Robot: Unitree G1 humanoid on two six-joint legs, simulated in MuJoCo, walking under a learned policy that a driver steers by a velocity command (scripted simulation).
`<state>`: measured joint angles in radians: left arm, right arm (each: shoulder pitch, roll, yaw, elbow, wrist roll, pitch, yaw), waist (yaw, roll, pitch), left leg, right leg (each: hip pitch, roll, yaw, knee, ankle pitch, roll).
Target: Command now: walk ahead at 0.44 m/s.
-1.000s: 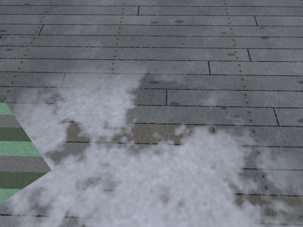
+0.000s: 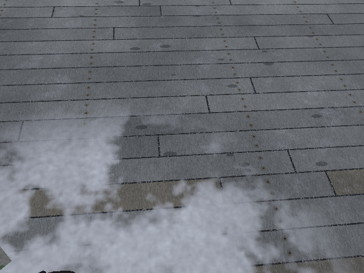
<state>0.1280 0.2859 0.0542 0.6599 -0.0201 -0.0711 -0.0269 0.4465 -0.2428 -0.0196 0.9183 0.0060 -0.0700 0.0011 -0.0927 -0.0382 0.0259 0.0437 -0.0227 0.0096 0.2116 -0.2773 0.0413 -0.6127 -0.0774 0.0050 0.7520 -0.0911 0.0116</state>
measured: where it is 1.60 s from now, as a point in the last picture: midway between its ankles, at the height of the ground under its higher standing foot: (168, 254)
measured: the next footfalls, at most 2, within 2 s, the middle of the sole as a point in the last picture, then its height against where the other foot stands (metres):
right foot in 0.16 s outside the picture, level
left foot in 0.72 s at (133, 254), level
